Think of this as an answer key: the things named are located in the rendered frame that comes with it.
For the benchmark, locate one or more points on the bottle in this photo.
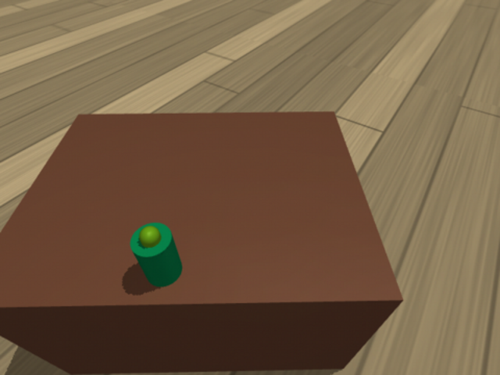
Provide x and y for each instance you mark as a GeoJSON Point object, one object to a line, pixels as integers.
{"type": "Point", "coordinates": [155, 250]}

